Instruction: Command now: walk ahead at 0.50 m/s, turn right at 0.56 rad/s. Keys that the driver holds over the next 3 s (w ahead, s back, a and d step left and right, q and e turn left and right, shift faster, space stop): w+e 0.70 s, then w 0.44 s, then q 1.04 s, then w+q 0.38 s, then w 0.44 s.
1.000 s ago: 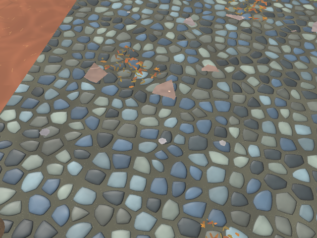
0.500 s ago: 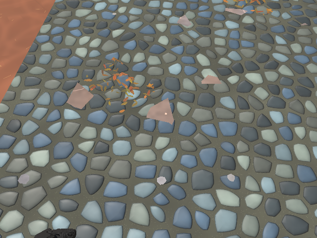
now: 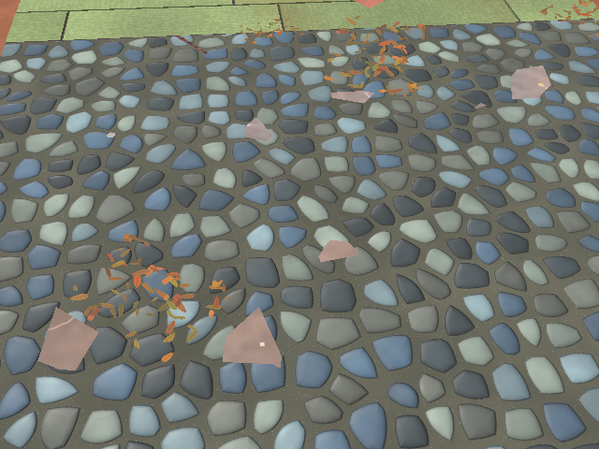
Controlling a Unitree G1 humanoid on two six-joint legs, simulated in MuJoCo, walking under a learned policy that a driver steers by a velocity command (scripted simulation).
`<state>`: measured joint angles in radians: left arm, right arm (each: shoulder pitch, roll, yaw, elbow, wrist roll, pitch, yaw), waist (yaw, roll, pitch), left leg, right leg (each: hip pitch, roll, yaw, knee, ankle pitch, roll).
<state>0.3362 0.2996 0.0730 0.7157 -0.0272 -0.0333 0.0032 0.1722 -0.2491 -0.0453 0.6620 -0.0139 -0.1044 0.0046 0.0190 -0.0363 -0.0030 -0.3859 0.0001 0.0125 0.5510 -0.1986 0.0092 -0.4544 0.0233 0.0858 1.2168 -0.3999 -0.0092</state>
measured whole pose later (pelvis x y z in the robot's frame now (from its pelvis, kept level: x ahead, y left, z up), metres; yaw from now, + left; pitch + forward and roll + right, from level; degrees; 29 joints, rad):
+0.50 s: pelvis +0.25 -0.07 -0.01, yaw -19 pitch +2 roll +1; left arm 0.15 0.29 0.07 0.61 -0.02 -0.03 -0.04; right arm 0.27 -0.31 -0.06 0.78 0.02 -0.09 0.00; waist -0.03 0.01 0.06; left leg -0.33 0.07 0.00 1.20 -0.44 -0.02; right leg -0.44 0.06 -0.02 0.61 -0.20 -0.09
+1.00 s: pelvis +0.53 -0.13 +0.00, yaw -31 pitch +2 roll +1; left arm 0.34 0.28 0.05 0.73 -0.02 -0.04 0.01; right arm 0.17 -0.27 -0.05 0.71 0.00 -0.11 0.03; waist 0.02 -0.02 0.00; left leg -0.38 -0.04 0.01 0.52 -0.18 0.04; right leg -0.36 0.05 0.11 1.16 -0.43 -0.03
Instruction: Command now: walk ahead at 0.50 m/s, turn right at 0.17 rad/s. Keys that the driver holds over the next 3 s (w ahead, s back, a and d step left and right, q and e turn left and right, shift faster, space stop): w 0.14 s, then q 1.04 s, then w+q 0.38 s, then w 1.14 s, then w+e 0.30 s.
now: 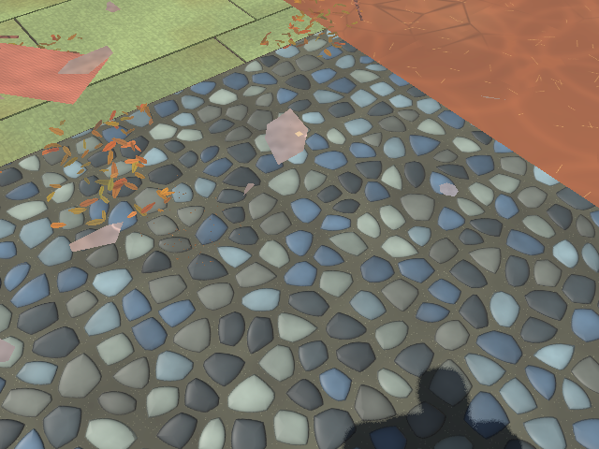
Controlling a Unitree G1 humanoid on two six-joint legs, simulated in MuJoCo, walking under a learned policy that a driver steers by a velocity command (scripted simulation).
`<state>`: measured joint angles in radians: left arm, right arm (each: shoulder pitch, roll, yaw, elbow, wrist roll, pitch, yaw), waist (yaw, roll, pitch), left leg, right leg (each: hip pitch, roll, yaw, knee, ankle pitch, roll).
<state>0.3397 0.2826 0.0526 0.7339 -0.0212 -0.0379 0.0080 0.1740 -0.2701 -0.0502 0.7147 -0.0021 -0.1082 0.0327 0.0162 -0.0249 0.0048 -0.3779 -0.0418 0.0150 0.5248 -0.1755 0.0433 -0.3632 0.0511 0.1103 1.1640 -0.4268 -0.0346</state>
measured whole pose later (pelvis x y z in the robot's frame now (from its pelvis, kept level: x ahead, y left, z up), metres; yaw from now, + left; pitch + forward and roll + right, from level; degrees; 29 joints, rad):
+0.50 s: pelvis +0.20 -0.04 +0.00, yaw +8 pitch +2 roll +0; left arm 0.06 0.23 0.04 0.66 0.02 -0.03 0.01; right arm 0.29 -0.32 -0.06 0.77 0.02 0.02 -0.03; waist -0.04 0.03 0.04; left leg -0.47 0.00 -0.04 1.15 -0.54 -0.07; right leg -0.42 -0.02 -0.04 0.49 -0.11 -0.02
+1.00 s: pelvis +0.22 +0.00 +0.01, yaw +25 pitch +2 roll -3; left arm 0.09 0.32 0.10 0.78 0.00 0.02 0.04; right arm 0.23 -0.30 -0.06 0.62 0.00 0.03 -0.03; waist -0.01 -0.02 0.03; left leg -0.32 -0.03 -0.09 0.47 -0.19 0.05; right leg -0.55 0.02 0.04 1.02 -0.33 0.07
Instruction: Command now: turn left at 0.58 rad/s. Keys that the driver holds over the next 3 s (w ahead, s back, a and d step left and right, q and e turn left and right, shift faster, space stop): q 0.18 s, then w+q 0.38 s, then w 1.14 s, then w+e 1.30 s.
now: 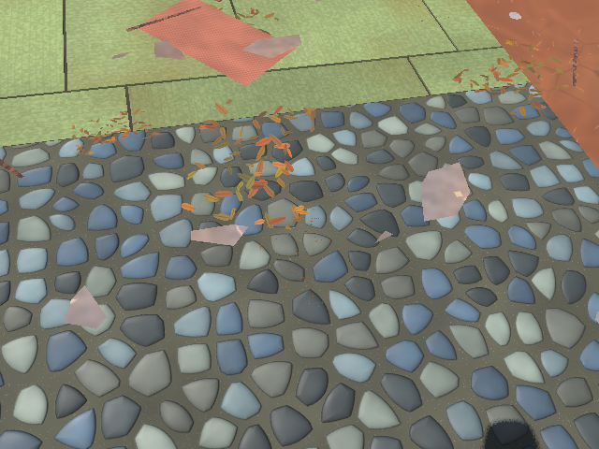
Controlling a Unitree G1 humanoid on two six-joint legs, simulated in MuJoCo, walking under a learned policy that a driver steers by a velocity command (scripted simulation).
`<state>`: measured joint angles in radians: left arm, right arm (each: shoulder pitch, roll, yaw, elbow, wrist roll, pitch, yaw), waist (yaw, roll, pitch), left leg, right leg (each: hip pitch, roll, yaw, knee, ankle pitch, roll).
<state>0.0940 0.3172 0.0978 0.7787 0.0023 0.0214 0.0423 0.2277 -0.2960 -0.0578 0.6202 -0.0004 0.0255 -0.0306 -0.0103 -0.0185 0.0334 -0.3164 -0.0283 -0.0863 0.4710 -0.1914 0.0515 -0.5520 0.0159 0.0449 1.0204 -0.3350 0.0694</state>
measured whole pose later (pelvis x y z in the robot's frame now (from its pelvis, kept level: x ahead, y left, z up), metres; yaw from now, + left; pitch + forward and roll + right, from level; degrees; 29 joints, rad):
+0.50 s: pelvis +0.05 -0.02 +0.00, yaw +18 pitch +2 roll +0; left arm 0.30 0.27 0.07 0.79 0.01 -0.05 0.03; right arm 0.25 -0.34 -0.09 0.60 0.02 0.02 0.00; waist 0.05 0.04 -0.02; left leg -0.63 0.04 -0.06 1.03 -0.21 -0.06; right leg -0.09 -0.03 -0.06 0.31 -0.25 0.00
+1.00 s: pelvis +0.22 +0.15 +0.00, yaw +26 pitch +2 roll +0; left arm 0.14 0.31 0.05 0.77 0.00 -0.07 -0.03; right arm 0.38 -0.26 -0.04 0.70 0.00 -0.07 0.01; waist -0.04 -0.05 0.01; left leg -0.06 -0.07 0.02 0.25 -0.22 0.07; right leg -0.71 -0.12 0.02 0.88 -0.01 0.03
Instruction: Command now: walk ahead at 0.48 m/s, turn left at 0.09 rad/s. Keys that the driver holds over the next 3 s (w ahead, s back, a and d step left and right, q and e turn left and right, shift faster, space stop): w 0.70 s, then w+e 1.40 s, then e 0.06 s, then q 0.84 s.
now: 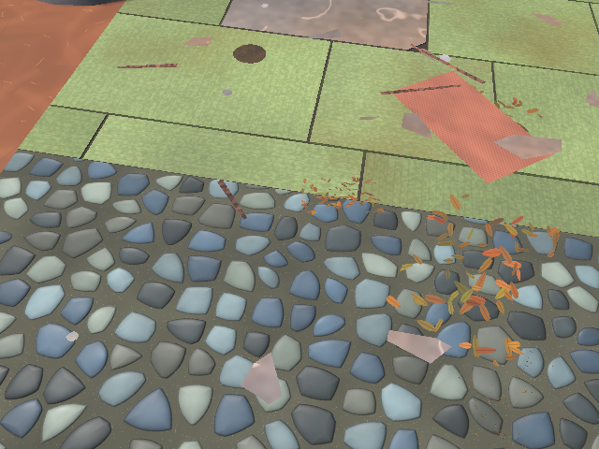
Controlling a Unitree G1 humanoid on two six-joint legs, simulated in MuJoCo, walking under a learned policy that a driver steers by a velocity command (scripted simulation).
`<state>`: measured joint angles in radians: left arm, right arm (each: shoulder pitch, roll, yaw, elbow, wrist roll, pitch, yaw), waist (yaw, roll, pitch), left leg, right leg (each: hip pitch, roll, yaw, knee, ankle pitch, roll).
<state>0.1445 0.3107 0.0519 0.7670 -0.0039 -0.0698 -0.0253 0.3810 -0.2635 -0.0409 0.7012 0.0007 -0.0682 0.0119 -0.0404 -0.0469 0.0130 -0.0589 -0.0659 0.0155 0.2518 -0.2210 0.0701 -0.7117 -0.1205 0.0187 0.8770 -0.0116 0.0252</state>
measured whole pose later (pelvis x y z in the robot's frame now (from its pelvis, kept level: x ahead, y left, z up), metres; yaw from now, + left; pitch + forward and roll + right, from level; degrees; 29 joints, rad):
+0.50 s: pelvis +0.30 -0.05 +0.00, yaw +0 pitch +1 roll -2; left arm 0.32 0.27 0.04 0.84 0.00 -0.09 -0.03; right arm 0.19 -0.30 -0.04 0.70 0.01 -0.06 -0.01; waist 0.05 0.05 0.03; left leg -0.64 0.12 -0.05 0.98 -0.21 -0.02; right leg -0.15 0.08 -0.05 0.28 -0.16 -0.08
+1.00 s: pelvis +0.59 +0.03 +0.00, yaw -7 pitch +0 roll +2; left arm 0.22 0.32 0.06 0.80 -0.03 -0.03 0.00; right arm 0.29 -0.26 -0.06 0.80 -0.02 -0.10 0.01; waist -0.04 -0.05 0.03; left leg -0.14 -0.03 0.14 0.31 -0.18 0.05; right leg -0.63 -0.09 0.08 1.07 -0.21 0.00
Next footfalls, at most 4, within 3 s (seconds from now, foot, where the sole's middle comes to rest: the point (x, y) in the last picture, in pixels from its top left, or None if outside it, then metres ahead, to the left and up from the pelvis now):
0.22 right None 0.34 -0.13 -0.78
0.76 left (238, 388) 0.63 0.12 -0.78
1.30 right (346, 294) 0.89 -0.16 -0.78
1.78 left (315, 198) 1.23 -0.10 -0.78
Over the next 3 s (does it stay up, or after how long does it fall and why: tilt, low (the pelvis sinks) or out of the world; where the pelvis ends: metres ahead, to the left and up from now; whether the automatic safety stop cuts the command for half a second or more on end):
stays up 1.30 -0.33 0.00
